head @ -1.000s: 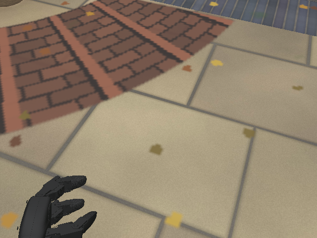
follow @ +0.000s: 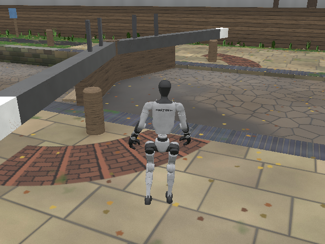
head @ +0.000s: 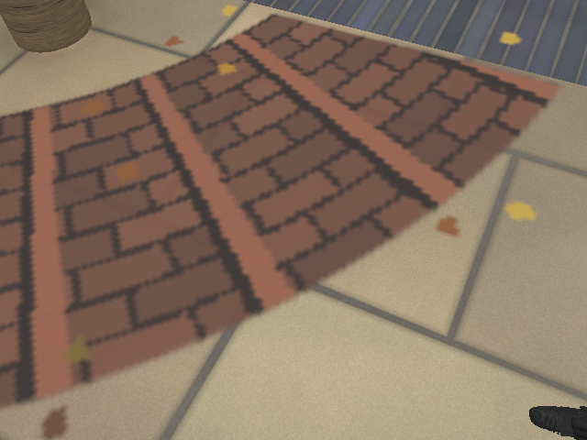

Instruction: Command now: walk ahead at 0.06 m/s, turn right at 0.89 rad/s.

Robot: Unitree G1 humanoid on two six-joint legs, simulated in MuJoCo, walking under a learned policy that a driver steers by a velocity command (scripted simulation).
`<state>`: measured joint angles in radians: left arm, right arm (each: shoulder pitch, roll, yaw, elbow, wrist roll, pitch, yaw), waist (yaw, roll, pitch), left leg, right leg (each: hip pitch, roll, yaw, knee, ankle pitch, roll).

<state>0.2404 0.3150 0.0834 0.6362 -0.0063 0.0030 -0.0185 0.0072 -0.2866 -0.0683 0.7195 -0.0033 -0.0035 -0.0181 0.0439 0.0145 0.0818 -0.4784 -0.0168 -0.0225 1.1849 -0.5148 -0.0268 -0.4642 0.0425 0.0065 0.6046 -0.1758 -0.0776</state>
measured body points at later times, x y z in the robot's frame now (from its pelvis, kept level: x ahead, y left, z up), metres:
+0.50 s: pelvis +0.06 +0.06 +0.01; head +0.11 +0.05 +0.46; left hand +0.36 +0.24 -0.07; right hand +0.06 -0.27 -0.07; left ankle +0.14 +0.15 -0.72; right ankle +0.00 -0.06 -0.64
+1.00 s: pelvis +0.12 -0.09 +0.01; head +0.13 -0.11 +0.46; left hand +0.33 +0.09 -0.09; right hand +0.05 -0.37 -0.11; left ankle +0.27 +0.01 -0.63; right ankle -0.02 -0.09 -0.72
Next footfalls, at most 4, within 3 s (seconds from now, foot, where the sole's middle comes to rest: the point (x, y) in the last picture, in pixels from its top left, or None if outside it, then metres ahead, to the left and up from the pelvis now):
0.34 left None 0.17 0.13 -0.76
0.84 right None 0.00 -0.12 -0.76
1.26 left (451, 421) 0.46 -0.24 -0.76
1.68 right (557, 285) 0.79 -0.54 -0.76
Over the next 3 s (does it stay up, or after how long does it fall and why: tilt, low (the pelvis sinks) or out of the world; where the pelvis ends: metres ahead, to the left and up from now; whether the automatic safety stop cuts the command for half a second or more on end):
stays up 1.66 -0.85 -0.02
